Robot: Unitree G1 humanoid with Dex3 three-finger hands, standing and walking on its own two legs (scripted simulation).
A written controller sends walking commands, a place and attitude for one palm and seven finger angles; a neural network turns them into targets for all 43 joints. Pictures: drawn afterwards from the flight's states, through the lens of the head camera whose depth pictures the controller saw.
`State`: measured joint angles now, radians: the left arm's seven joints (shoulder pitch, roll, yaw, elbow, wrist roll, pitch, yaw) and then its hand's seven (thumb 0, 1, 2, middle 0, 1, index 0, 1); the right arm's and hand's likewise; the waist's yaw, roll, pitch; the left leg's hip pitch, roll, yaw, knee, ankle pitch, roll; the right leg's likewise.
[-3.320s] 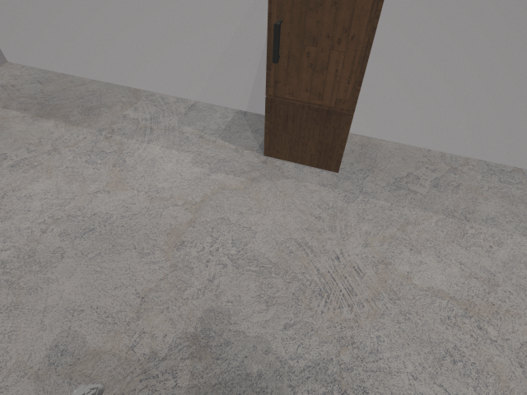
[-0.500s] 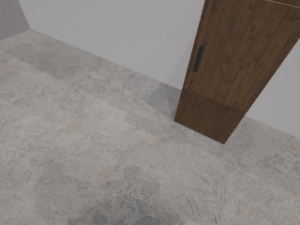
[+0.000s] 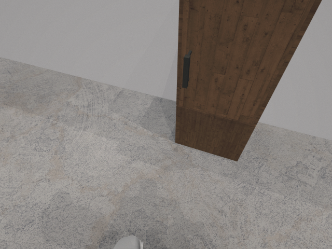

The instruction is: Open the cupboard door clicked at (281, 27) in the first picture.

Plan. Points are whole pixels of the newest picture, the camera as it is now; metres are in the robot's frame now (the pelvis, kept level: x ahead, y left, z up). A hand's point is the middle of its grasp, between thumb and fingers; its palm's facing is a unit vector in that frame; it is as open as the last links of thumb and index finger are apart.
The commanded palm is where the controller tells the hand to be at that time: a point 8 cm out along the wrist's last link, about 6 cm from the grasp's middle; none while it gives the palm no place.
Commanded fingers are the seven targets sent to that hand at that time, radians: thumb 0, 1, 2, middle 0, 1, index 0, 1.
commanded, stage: turn to face it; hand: left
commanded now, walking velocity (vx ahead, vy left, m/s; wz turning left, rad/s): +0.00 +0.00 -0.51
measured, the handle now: (187, 69) +0.84 -0.05 -0.08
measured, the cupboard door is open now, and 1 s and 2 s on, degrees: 0 0 0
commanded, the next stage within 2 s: take the last steps up to it in 0.44 s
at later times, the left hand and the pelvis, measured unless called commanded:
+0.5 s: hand out of the picture +0.14 +0.25 -0.17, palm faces -0.19 -0.96 -0.22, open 7.4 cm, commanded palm none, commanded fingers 0.00 0.90 0.90 -0.20 -0.30 -0.20 -0.30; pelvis +0.03 +0.05 +0.01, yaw -15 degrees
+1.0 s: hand out of the picture +0.14 +0.21 -0.19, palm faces -0.27 -0.95 -0.17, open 7.3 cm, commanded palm none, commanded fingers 0.00 0.90 0.90 -0.20 -0.30 -0.20 -0.30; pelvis +0.10 +0.03 -0.01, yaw -19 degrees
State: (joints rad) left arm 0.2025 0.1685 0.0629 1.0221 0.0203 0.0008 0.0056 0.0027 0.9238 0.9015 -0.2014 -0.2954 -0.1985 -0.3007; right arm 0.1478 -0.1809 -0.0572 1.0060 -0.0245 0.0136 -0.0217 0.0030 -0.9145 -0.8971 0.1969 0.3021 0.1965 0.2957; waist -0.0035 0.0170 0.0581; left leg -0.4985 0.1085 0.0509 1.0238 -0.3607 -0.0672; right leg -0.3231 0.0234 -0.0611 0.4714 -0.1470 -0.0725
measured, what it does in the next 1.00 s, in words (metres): walks ahead, turning right: left foot, then right foot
